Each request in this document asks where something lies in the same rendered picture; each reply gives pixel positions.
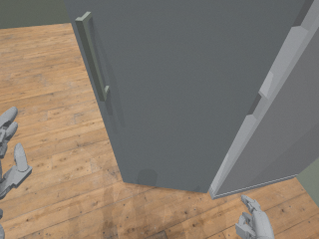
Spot left robot hand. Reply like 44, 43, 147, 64
0, 107, 33, 200

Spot right robot hand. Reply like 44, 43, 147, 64
235, 194, 275, 239

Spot handle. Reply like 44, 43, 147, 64
75, 11, 110, 102

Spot fridge door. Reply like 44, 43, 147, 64
63, 0, 305, 193

